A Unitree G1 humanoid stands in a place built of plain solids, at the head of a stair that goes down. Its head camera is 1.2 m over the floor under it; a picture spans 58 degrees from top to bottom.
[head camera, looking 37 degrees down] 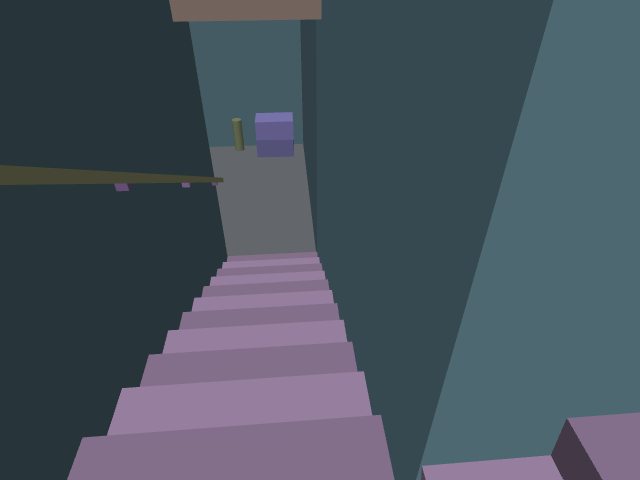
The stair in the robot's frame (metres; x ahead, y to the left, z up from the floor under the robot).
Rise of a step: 0.17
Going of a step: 0.30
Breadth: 1.00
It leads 5 degrees to the left of straight ahead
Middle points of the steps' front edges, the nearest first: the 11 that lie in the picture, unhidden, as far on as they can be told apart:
0.79 0.29 -0.18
1.09 0.31 -0.35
1.39 0.34 -0.52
1.69 0.36 -0.68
1.99 0.39 -0.85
2.29 0.41 -1.01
2.59 0.43 -1.18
2.89 0.46 -1.35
3.18 0.48 -1.51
3.48 0.51 -1.68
3.78 0.53 -1.85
